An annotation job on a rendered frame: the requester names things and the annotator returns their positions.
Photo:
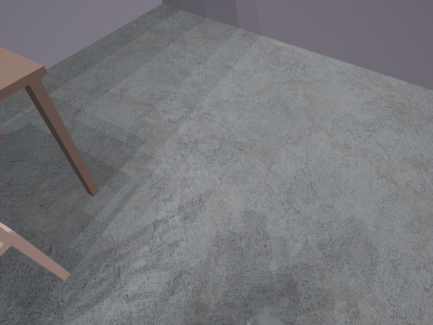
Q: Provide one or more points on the table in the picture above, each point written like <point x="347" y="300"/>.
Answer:
<point x="17" y="72"/>

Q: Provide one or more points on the chair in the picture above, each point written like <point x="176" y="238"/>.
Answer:
<point x="9" y="238"/>

